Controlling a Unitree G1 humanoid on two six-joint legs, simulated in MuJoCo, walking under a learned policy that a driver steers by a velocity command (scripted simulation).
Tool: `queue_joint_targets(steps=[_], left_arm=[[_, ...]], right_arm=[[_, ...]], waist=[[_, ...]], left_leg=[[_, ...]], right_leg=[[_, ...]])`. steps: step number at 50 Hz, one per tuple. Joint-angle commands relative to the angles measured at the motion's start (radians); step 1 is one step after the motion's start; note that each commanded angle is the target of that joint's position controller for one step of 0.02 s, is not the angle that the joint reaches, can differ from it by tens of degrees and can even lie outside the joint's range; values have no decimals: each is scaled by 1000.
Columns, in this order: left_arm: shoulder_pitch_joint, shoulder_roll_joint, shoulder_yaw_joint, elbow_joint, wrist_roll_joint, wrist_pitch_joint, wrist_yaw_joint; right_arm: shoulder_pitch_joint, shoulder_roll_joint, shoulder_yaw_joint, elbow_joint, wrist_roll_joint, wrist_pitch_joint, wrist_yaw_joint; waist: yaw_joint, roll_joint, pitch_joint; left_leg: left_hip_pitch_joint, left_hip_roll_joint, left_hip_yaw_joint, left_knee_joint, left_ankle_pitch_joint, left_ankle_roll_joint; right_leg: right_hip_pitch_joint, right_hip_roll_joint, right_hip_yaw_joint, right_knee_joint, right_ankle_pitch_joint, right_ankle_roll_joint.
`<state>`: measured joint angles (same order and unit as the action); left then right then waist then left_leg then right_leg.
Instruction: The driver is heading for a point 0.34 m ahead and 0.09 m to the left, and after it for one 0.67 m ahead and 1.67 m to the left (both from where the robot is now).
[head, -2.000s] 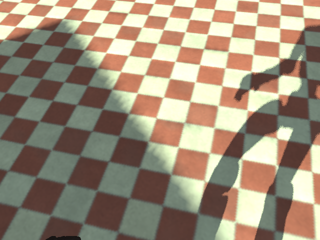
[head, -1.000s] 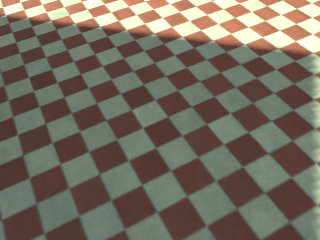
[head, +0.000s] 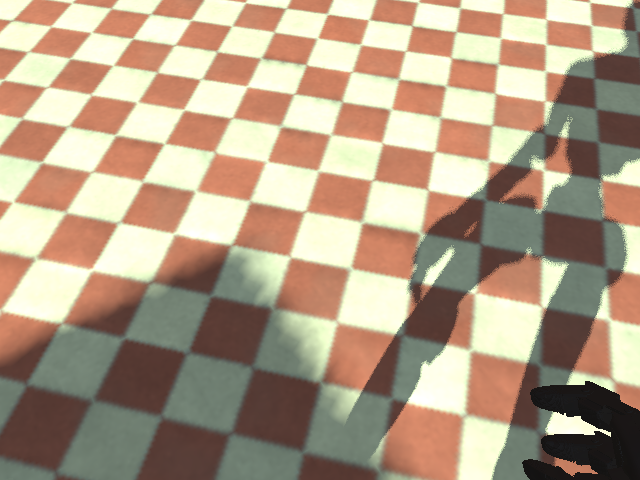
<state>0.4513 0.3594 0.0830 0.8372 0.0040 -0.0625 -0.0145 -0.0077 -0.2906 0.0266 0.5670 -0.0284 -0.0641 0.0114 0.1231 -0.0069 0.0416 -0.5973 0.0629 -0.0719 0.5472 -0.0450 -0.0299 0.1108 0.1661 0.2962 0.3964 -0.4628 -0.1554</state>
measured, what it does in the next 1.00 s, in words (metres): walks ahead, turning left: left foot, then right foot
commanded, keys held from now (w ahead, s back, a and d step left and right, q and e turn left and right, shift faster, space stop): w+shift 0.12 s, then w+q+shift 0.88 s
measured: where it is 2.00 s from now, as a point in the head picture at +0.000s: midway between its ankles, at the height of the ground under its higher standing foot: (158, 86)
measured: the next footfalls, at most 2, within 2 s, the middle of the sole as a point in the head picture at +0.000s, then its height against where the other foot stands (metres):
left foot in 0.02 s outside the picture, level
right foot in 0.42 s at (417, 430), level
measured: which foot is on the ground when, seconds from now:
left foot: up 0.00-0.00, down 0.02-0.44, up 0.46-0.84, down 0.86-1.00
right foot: down 0.00-0.02, up 0.04-0.40, down 0.42-0.86, up 0.88-1.00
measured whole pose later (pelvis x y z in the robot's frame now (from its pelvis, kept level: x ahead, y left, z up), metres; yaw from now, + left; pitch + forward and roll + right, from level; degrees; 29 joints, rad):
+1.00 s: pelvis +0.89 +0.12 +0.00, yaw +30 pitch -1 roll +1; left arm 0.19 0.22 -0.02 0.70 0.06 -0.09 0.00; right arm 0.32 -0.34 -0.06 0.80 -0.02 0.00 0.01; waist -0.01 0.01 0.06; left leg -0.33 -0.22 0.05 0.62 -0.27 0.19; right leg -0.44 -0.08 0.08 1.40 -0.36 0.03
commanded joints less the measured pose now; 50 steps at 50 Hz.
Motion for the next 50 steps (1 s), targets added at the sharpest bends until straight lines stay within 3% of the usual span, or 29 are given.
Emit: queue_joint_targets(steps=[1,2,3,4,5,6,9,12,14,18,20,21,22,23,24,25,26,31,36,38,40,41,42,43,44,45,46,47,50], left_arm=[[-165,165,33,-82,21,-30,3],[-150,-28,-16,-119,18,-42,9],[-13,-25,-37,-155,-17,-41,3],[-79,49,-32,-106,15,-20,10],[-151,65,-29,-109,32,-11,-4],[-207,56,-31,-122,40,-5,-16],[-285,-13,-57,-180,55,7,-41],[-425,3,-79,-258,71,1,-51],[-518,-18,-103,-289,51,-12,-68],[-500,29,-87,-269,33,-14,-49],[-269,74,-57,-193,48,-20,-17],[-111,114,-35,-154,60,-24,4],[61,191,-11,-135,83,-31,25],[11,231,-3,-155,80,-16,29],[-98,148,-9,-159,60,-12,29],[-157,66,-25,-160,49,-20,25],[-174,33,-30,-144,50,-28,20],[-124,-29,-40,-56,11,-69,13],[-140,4,-35,-27,17,-82,20],[-92,60,-26,-16,17,-80,28],[-82,131,-8,-26,21,-53,45],[-115,161,1,-40,28,-33,52],[-158,173,6,-62,35,-15,51],[-154,140,3,-57,44,-8,36],[-115,-17,-40,-111,61,-23,20],[-121,30,-44,-220,33,-46,22],[-211,73,-45,-229,40,-68,22],[-227,78,-47,-221,38,-74,21],[-208,44,-61,-208,74,-17,22]], right_arm=[[558,-249,-110,92,-6,-11,-48],[663,-306,-122,121,-44,-18,-61],[515,-333,-133,104,-43,-17,-42],[366,-203,-117,72,-32,-12,-28],[325,-142,-105,83,-21,-10,-19],[327,-119,-99,109,-28,-12,-13],[443,-78,-80,222,-4,-39,-3],[452,-106,-86,245,18,-49,0],[426,-129,-97,239,18,-49,1],[466,-204,-115,262,33,-49,13],[485,-227,-119,280,33,-42,10],[468,-212,-115,271,35,-42,10],[469,-80,-88,240,21,-45,4],[546,-36,-79,189,68,-33,3],[471,-98,-90,196,47,-16,-2],[401,-98,-91,194,32,-7,5],[376,-80,-89,201,26,3,14],[252,-13,-79,141,-1,64,50],[39,-21,-53,45,6,56,87],[14,-33,-50,40,5,54,94],[132,-83,-64,77,8,53,82],[285,-122,-81,117,7,52,73],[495,-170,-109,181,5,50,56],[575,-216,-138,223,11,54,28],[486,-315,-158,211,13,69,10],[461,-376,-174,156,1,78,9],[441,-322,-170,143,6,77,-2],[399,-264,-157,157,8,71,-8],[332,-191,-127,161,17,26,-14]], waist=[[-368,11,-287],[-341,291,-343],[-192,495,-410],[-182,231,-235],[-179,90,-137],[-173,28,-85],[-143,94,-5],[-118,82,49],[-124,66,71],[-107,71,20],[3,55,-138],[81,51,-221],[98,-139,-360],[14,-282,-436],[-19,-163,-262],[-36,-89,-138],[-62,-50,-73],[-133,-62,24],[-148,-20,91],[-150,-22,72],[-227,-80,-24],[-312,-98,-103],[-405,-88,-199],[-404,16,-207],[-258,271,-151],[-248,245,-372],[-256,64,-262],[-197,-36,-104],[-79,-105,13]], left_leg=[[835,8,22,50,-234,42],[1010,273,-343,-54,-583,74],[996,394,-912,-311,-722,176],[834,338,-781,-326,-837,190],[697,285,-592,-304,-691,189],[608,237,-458,-301,-538,173],[507,161,-302,-330,-319,186],[464,141,-233,-418,-160,232],[319,84,-135,-475,-74,211],[361,117,-101,-428,329,195],[402,71,-51,-58,573,163],[241,23,-47,206,414,147],[77,-51,-19,570,-230,148],[-111,-107,-24,808,-420,150],[-196,-38,-19,846,-304,152],[-206,-3,-5,803,-235,144],[-177,23,-4,772,-214,131],[-218,83,23,701,-151,101],[-71,27,175,324,101,142],[58,-53,259,220,122,178],[201,-130,288,203,30,209],[363,-157,267,207,-28,233],[598,-168,208,177,-85,271],[785,-143,117,115,-155,301],[897,37,-209,146,45,372],[1088,174,-651,-116,-236,536],[976,197,-733,-281,-398,490],[785,171,-668,-319,-377,442],[386,52,-449,-331,-145,407]], right_leg=[[-402,-116,25,578,894,11],[-662,-10,-58,928,15,21],[-836,4,-104,1052,-8,27],[-868,-104,-136,1049,122,22],[-838,-138,-163,991,196,35],[-814,-160,-168,942,204,43],[-827,-164,-128,826,151,59],[-890,-225,-242,616,234,103],[-689,-216,-290,359,372,128],[-399,-153,-331,220,428,112],[-130,-105,-339,169,328,92],[99,-196,-268,180,266,81],[277,-484,49,131,-114,70],[280,-654,532,-121,-380,11],[148,-599,461,-160,-395,-3],[28,-552,273,-142,-206,-1],[-67,-508,139,-156,-8,7],[-172,-441,-227,-243,392,49],[-236,-340,-533,-310,697,105],[-176,-349,-574,-241,1100,126],[-76,-381,-571,-27,1480,142],[-93,-404,-558,179,1559,135],[-185,-415,-530,462,1485,118],[-378,-306,-528,838,840,131],[-750,-146,-481,1255,-57,171],[-980,-123,-254,1351,-36,173],[-1032,-185,-202,1250,54,166],[-995,-226,-207,1125,118,165],[-785,-293,-207,922,73,212]])
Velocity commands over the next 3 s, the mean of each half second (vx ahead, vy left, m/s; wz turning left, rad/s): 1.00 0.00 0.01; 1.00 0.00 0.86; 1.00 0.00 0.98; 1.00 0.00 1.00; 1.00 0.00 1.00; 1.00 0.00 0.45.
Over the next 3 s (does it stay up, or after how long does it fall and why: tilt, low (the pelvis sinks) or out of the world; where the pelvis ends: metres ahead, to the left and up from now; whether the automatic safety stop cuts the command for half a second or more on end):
stays up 1.29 1.60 -0.01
